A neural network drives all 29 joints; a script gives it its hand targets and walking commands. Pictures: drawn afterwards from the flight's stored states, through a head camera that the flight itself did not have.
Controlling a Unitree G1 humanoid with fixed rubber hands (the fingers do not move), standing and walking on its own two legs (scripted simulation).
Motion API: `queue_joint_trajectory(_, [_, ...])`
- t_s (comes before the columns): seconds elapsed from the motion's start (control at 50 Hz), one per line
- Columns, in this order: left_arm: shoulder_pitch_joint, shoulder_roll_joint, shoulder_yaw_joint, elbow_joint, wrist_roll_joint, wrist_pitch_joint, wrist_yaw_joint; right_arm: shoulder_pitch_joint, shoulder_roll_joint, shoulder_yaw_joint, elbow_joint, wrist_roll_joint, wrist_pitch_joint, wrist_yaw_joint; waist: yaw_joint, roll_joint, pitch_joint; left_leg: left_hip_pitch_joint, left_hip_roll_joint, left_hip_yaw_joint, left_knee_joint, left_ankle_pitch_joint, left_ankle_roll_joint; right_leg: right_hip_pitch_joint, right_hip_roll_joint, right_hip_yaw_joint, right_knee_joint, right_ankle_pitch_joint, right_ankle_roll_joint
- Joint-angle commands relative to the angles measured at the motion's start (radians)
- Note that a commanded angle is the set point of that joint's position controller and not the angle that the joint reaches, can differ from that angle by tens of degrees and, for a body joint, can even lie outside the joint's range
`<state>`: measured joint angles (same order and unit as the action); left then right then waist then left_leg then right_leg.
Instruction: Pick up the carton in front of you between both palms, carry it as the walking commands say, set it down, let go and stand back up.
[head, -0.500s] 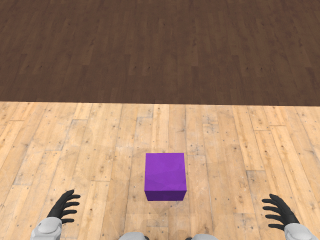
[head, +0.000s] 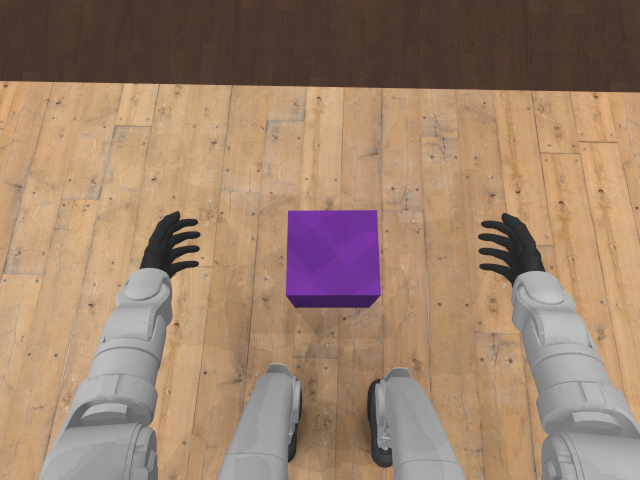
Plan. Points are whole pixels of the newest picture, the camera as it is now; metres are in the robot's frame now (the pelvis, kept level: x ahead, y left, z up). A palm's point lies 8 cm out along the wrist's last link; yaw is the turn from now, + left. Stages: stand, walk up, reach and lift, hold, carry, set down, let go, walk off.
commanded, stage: reach and lift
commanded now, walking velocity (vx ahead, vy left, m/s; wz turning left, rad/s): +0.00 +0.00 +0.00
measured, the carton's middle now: (332, 263) +0.47 +0.01 -0.57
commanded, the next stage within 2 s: none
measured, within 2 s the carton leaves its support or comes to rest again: neither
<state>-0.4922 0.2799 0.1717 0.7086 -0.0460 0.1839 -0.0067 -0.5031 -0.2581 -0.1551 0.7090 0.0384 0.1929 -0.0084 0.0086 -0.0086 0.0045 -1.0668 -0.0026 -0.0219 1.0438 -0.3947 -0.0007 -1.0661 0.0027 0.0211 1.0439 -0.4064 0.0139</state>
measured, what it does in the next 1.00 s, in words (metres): lowers itself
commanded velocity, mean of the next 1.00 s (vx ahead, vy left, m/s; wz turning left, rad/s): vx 0.00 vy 0.00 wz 0.00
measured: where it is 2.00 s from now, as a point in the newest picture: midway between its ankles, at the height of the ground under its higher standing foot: (334, 436)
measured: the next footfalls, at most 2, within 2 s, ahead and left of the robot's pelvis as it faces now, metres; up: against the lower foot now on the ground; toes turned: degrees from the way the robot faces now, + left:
none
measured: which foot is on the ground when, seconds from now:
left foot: down 0.00-1.00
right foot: down 0.00-1.00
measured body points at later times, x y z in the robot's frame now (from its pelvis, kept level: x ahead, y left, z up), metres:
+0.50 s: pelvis -0.04 +0.00 -0.05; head +0.28 +0.00 +0.26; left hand +0.49 +0.21 -0.17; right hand +0.51 -0.18 -0.17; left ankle +0.04 +0.13 -0.66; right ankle +0.04 -0.13 -0.66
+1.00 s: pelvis -0.06 +0.00 -0.25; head +0.29 +0.00 +0.02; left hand +0.48 +0.21 -0.41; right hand +0.49 -0.18 -0.41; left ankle +0.04 +0.13 -0.66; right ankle +0.04 -0.13 -0.66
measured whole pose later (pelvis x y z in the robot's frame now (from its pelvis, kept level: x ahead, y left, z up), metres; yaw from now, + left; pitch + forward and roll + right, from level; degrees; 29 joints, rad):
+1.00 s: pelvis -0.06 +0.00 -0.25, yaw +0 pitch +47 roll +0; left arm -1.27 0.35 0.18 0.97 -0.17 0.09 0.10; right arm -1.28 -0.33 -0.15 0.95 0.14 0.11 -0.12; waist 0.02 0.00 0.11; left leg -2.21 -0.05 -0.04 1.94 -0.54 -0.05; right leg -2.21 0.05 0.05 1.94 -0.54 0.05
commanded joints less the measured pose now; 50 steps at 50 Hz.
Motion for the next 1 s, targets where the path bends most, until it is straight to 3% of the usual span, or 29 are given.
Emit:
queue_joint_trajectory(0.0, [-0.268, 0.127, 0.047, -0.066, -0.005, -0.015, 0.017, -0.270, -0.140, -0.042, -0.058, 0.011, -0.020, -0.012, 0.012, 0.033, -0.718, 0.300, -0.039, 0.016, -0.048, 0.489, -0.040, 0.212, 0.052, -0.022, -0.047, 0.420, 0.018])
queue_joint_trajectory(0.14, [-0.675, 0.140, 0.085, 0.054, -0.010, 0.009, 0.022, -0.681, -0.137, -0.078, 0.054, 0.003, 0.009, -0.023, 0.011, 0.000, -0.775, 0.091, -0.046, 0.055, -0.066, 0.137, -0.044, 0.112, 0.049, -0.044, -0.055, 0.130, 0.027])
queue_joint_trajectory(0.24, [-0.896, 0.142, 0.128, 0.144, 0.021, 0.016, 0.027, -0.915, -0.140, -0.117, 0.145, -0.023, 0.018, -0.028, 0.018, -0.001, -0.856, 0.029, -0.051, 0.070, -0.039, 0.067, -0.047, 0.037, 0.059, -0.064, -0.031, 0.055, 0.030])
queue_joint_trajectory(0.3, [-0.950, 0.140, 0.175, 0.166, 0.066, 0.009, 0.028, -0.965, -0.139, -0.162, 0.174, -0.066, 0.014, -0.032, 0.024, 0.004, -0.935, 0.031, -0.058, 0.078, -0.029, 0.106, -0.048, 0.034, 0.064, -0.060, -0.022, 0.096, 0.033])
queue_joint_trajectory(0.4, [-0.921, 0.097, 0.225, 0.147, 0.118, -0.039, 0.019, -0.933, -0.094, -0.211, 0.158, -0.123, -0.035, -0.030, 0.025, -0.007, -1.025, 0.010, -0.067, 0.072, 0.001, 0.275, -0.045, 0.034, 0.075, -0.053, 0.017, 0.283, 0.032])
queue_joint_trajectory(0.54, [-0.800, 0.029, 0.249, 0.141, 0.141, -0.125, 0.022, -0.825, -0.016, -0.237, 0.131, -0.152, -0.120, -0.036, 0.022, -0.019, -1.009, -0.229, -0.071, 0.055, 0.184, 0.474, -0.048, -0.139, 0.078, -0.036, 0.199, 0.486, 0.031])
queue_joint_trajectory(0.64, [-0.788, 0.046, 0.207, 0.129, 0.095, -0.153, 0.043, -0.799, -0.034, -0.188, 0.125, -0.099, -0.147, -0.054, 0.016, 0.000, -1.048, -0.342, -0.069, 0.054, 0.366, 0.496, -0.055, -0.323, 0.075, -0.036, 0.373, 0.478, 0.037])
queue_joint_trajectory(0.76, [-0.846, 0.123, 0.098, 0.101, -0.032, -0.149, 0.080, -0.860, -0.106, -0.065, 0.103, 0.027, -0.147, -0.087, 0.019, 0.002, -1.203, -0.378, -0.063, 0.067, 0.569, 0.468, -0.065, -0.370, 0.072, -0.055, 0.581, 0.448, 0.046])
queue_joint_trajectory(0.88, [-0.968, 0.180, 0.035, 0.099, -0.114, -0.121, 0.101, -0.985, -0.164, -0.007, 0.083, 0.099, -0.119, -0.107, 0.020, -0.003, -1.229, -0.438, -0.052, 0.083, 0.704, 0.307, -0.062, -0.411, 0.064, -0.074, 0.723, 0.302, 0.044])
queue_joint_trajectory(0.98, [-1.078, 0.202, 0.012, 0.192, -0.139, -0.100, 0.112, -1.090, -0.188, 0.003, 0.172, 0.116, -0.097, -0.116, 0.019, -0.011, -1.086, -0.545, -0.036, 0.089, 0.771, 0.108, -0.059, -0.492, 0.047, -0.078, 0.791, 0.116, 0.041])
